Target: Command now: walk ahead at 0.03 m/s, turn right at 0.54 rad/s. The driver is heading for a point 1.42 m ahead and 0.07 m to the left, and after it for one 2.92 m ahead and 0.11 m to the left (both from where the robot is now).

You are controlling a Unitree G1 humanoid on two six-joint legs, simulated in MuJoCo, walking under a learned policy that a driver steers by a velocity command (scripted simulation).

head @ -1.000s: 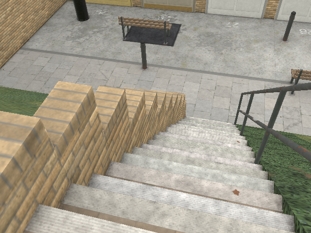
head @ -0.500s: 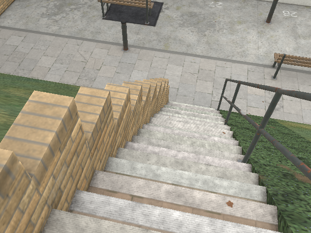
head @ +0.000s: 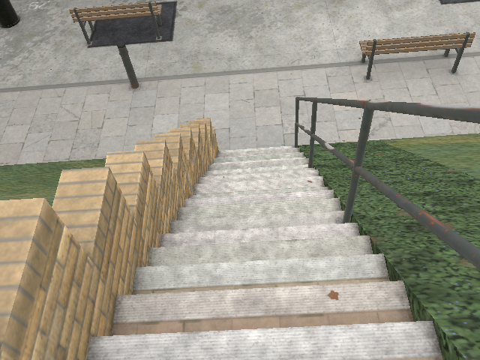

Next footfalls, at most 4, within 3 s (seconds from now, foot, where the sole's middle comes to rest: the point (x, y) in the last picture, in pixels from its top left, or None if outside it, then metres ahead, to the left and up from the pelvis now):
0.40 left None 0.05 0.15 -0.77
1.72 right None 0.34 -0.25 -0.97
2.26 left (266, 357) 0.56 0.04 -1.19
2.76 right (311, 311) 0.80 -0.14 -1.41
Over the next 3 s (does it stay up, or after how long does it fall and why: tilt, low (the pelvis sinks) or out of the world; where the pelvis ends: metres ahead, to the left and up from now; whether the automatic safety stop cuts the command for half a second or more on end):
stays up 0.79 -0.04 -0.66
